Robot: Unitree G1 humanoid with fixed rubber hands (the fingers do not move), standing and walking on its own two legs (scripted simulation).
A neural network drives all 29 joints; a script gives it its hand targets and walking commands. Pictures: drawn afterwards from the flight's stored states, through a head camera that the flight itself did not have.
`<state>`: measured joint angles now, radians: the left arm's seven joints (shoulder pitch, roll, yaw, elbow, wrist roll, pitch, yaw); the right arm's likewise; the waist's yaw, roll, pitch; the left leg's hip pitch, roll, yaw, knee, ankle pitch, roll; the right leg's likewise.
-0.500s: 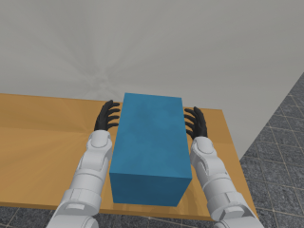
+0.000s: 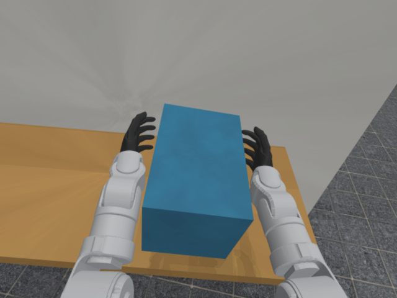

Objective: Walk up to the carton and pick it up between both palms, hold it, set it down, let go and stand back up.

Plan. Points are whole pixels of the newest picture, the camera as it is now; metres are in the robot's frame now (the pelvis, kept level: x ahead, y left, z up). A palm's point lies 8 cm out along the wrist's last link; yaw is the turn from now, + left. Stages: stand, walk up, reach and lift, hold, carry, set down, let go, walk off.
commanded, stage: reach and lift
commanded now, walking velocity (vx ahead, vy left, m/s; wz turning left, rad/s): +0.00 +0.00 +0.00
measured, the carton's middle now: (193, 178) +0.36 +0.01 +0.09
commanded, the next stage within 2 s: hold in 1.06 s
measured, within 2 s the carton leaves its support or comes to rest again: neither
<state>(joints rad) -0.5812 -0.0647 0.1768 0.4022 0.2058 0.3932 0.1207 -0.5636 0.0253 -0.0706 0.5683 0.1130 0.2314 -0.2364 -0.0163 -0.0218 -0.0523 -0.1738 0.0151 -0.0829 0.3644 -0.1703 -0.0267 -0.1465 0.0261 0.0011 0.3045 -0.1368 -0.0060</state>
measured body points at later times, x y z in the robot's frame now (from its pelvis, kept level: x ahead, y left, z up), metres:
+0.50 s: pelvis +0.01 +0.02 +0.00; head -0.02 +0.04 +0.45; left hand +0.39 +0.13 +0.17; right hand +0.38 -0.13 +0.14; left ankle +0.02 +0.14 -0.75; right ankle +0.02 -0.11 -0.75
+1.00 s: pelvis +0.01 +0.01 +0.00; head -0.03 +0.03 +0.45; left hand +0.38 +0.14 +0.19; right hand +0.38 -0.12 +0.16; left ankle +0.02 +0.14 -0.75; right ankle +0.02 -0.11 -0.75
